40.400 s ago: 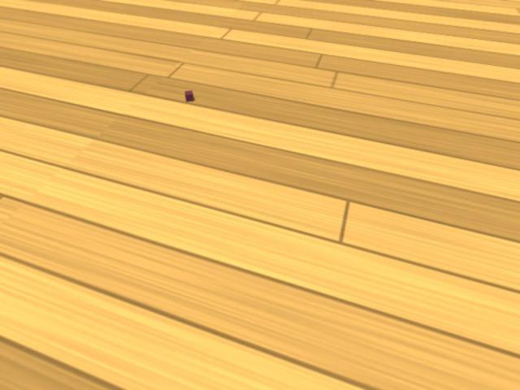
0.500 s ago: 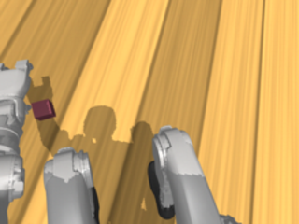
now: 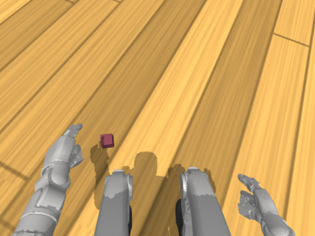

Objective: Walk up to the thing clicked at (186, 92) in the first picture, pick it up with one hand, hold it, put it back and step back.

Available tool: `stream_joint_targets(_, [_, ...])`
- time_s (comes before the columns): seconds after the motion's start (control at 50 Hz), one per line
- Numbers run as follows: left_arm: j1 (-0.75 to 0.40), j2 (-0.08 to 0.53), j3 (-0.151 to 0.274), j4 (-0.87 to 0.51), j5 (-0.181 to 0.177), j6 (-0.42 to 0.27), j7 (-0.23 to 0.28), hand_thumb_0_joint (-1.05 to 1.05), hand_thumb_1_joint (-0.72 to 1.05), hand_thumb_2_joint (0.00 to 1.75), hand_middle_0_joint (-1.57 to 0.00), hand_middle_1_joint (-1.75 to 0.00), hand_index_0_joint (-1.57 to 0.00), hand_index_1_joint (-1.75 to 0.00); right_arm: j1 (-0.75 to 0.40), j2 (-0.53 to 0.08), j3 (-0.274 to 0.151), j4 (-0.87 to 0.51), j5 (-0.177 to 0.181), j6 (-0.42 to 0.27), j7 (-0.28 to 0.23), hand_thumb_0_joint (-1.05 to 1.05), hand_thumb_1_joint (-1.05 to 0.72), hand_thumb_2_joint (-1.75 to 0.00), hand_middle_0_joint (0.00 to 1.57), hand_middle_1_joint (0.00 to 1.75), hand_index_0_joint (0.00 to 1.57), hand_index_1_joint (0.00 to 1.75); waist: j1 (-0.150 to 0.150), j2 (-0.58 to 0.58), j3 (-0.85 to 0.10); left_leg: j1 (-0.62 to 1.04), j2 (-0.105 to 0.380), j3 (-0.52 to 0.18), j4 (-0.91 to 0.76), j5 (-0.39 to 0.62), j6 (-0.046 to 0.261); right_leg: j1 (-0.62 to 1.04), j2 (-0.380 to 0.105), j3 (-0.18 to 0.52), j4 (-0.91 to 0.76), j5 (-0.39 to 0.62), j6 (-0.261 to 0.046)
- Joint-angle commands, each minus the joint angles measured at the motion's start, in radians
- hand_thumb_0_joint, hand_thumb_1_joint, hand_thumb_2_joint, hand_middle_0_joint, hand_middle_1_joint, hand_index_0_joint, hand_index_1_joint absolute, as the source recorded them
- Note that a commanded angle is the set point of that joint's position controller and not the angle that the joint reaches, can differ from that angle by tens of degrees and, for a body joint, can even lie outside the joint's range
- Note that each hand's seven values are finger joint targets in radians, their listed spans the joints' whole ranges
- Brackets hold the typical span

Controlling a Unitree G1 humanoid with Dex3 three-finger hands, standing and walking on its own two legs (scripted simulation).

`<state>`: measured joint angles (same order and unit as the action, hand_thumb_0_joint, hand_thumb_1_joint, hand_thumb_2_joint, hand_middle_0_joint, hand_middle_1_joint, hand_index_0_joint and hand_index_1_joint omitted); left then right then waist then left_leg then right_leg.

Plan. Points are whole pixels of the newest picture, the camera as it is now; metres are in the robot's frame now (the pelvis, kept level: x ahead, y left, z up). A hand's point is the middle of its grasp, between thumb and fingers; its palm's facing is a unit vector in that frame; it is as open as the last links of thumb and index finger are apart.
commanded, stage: home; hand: left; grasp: from above
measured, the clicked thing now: (107, 141) +0.49 +0.22 -0.48
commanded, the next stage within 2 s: none
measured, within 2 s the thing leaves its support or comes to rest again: neither
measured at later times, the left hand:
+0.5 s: hand (51, 176) +0.25 +0.18 +0.11, palm faces +0.10 -0.97 -0.23, open 7.4 cm
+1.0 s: hand (27, 191) +0.23 +0.19 +0.16, palm faces +0.11 -0.97 -0.19, open 7.4 cm
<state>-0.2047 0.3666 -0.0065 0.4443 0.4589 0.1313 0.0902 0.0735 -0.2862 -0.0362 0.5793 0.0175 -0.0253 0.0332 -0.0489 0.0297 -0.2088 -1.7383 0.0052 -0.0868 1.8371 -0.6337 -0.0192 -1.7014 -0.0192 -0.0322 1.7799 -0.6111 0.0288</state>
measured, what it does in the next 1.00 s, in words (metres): rises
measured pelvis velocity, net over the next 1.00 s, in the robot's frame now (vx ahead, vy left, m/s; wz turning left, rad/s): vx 0.08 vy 0.00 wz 0.06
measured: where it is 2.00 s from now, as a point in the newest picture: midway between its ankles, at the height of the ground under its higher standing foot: outside the picture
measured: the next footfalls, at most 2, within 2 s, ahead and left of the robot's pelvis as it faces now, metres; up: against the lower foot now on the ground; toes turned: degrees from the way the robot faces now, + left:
none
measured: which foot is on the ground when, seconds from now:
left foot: down 0.00-1.00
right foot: down 0.00-1.00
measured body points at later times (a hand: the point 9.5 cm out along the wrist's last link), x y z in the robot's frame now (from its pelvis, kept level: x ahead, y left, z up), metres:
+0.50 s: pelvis +0.06 +0.00 +0.17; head +0.11 +0.01 +0.62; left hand +0.25 +0.24 +0.12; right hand +0.21 -0.24 +0.09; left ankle +0.08 +0.12 -0.48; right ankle +0.09 -0.14 -0.48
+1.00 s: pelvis +0.08 +0.00 +0.21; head +0.09 +0.01 +0.66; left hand +0.22 +0.24 +0.17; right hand +0.27 -0.23 +0.15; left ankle +0.08 +0.12 -0.48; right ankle +0.09 -0.14 -0.48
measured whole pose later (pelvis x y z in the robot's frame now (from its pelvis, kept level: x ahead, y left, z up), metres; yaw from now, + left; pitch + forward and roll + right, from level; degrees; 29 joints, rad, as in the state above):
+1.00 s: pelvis +0.08 +0.00 +0.21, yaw +3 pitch +10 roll -3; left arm 0.50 0.21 0.03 -0.12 -0.05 0.45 0.02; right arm 0.27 -0.22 0.04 0.52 0.00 -0.25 -0.18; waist -0.03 0.04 -0.16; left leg -0.69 0.03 -0.07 1.01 -0.49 -0.02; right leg -0.65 -0.02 -0.05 0.94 -0.46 0.02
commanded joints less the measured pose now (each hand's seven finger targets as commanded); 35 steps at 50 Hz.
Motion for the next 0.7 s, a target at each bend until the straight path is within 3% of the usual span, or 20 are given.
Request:
stream_joint_targets(0.0, [-0.087,0.124,0.055,-0.303,-0.127,0.033,0.021,0.00,0.90,0.90,-0.20,-0.30,-0.20,-0.30,0.045,-0.134,-0.044,-0.106,0.018,-0.058,-0.054,0.00,-0.90,-0.90,0.20,0.30,0.20,0.30,-0.039,0.099,-0.470,0.531,0.002,-0.001,-0.402,-0.003,0.032,0.353,0.026,-0.022,-0.330,0.063,-0.051])
stream_joint_targets(0.02, [-0.069,0.102,0.037,-0.345,-0.160,0.044,0.018,0.00,0.90,0.90,-0.20,-0.30,-0.20,-0.30,0.040,-0.126,-0.037,-0.112,0.018,-0.064,-0.062,0.00,-0.90,-0.90,0.20,0.30,0.20,0.30,-0.052,0.109,-0.453,0.538,-0.001,-0.002,-0.423,-0.003,0.033,0.380,0.025,-0.021,-0.353,0.064,-0.049])
stream_joint_targets(0.08, [0.052,0.096,0.061,-0.390,-0.252,0.086,0.016,0.00,0.90,0.90,-0.20,-0.30,-0.20,-0.30,0.028,-0.109,-0.022,-0.132,0.022,-0.082,-0.085,0.00,-0.90,-0.90,0.20,0.30,0.20,0.30,-0.035,0.075,-0.393,0.594,0.001,0.005,-0.493,-0.011,0.037,0.465,0.027,-0.009,-0.442,0.047,-0.047])
stream_joint_targets(0.14, [0.135,0.074,0.064,-0.441,-0.330,0.114,0.017,0.00,0.90,0.90,-0.20,-0.30,-0.20,-0.30,0.035,-0.091,-0.005,-0.148,0.023,-0.104,-0.105,0.00,-0.90,-0.90,0.20,0.30,0.20,0.30,-0.042,0.066,-0.342,0.660,0.003,-0.003,-0.564,0.001,0.037,0.545,0.028,-0.006,-0.513,0.054,-0.045])
stream_joint_targets(0.28, [0.328,0.008,0.089,-0.528,-0.438,0.187,0.022,0.00,0.90,0.90,-0.20,-0.30,-0.20,-0.30,0.098,-0.053,0.023,-0.167,0.025,-0.141,-0.161,0.00,-0.90,-0.90,0.20,0.30,0.20,0.30,-0.037,0.050,-0.269,0.825,0.000,0.011,-0.711,0.156,0.035,0.777,0.029,-0.001,-0.692,0.174,-0.043])
stream_joint_targets(0.32, [0.373,-0.003,0.107,-0.559,-0.466,0.207,0.022,0.00,0.90,0.90,-0.20,-0.30,-0.20,-0.30,0.112,-0.048,0.033,-0.173,0.025,-0.153,-0.178,0.00,-0.90,-0.90,0.20,0.30,0.20,0.30,-0.021,0.055,-0.231,0.881,0.001,0.005,-0.767,0.164,0.031,0.818,0.029,-0.004,-0.738,0.180,-0.042])
stream_joint_targets(0.42, [0.526,-0.040,0.110,-0.653,-0.516,0.250,0.008,0.00,0.90,0.90,-0.20,-0.30,-0.20,-0.30,0.157,-0.039,0.039,-0.193,0.018,-0.184,-0.212,0.00,-0.90,-0.90,0.20,0.30,0.20,0.30,-0.010,0.059,-0.189,1.007,-0.001,0.027,-0.861,0.287,0.028,0.964,0.034,-0.016,-0.848,0.288,-0.036])
stream_joint_targets(0.5, [0.626,-0.047,0.115,-0.726,-0.531,0.273,-0.007,0.00,0.90,0.90,-0.20,-0.30,-0.20,-0.30,0.169,-0.032,0.039,-0.207,0.011,-0.204,-0.227,0.00,-0.90,-0.90,0.20,0.30,0.20,0.30,0.004,0.055,-0.130,1.070,-0.001,0.031,-0.926,0.362,0.023,1.043,0.042,-0.033,-0.911,0.343,-0.035])
stream_joint_targets(0.54, [0.668,-0.061,0.097,-0.733,-0.527,0.281,-0.019,0.00,0.90,0.90,-0.20,-0.30,-0.20,-0.30,0.177,-0.035,0.034,-0.210,0.008,-0.213,-0.231,0.00,-0.90,-0.90,0.20,0.30,0.20,0.30,-0.006,0.046,-0.107,1.094,0.000,0.031,-0.946,0.388,0.023,1.055,0.045,-0.037,-0.931,0.358,-0.037])
stream_joint_targets(0.68, [0.699,-0.056,0.101,-0.773,-0.526,0.289,-0.053,0.00,0.90,0.90,-0.20,-0.30,-0.20,-0.30,0.172,-0.047,0.021,-0.214,-0.003,-0.249,-0.235,0.00,-0.90,-0.90,0.20,0.30,0.20,0.30,-0.008,0.000,-0.028,1.115,-0.010,0.047,-0.984,0.352,0.034,1.085,0.044,-0.042,-0.996,0.324,-0.028])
